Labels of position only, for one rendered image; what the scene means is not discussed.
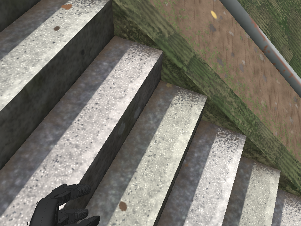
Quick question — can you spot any left robot hand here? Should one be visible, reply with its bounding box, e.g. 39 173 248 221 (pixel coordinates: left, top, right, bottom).
27 184 100 226

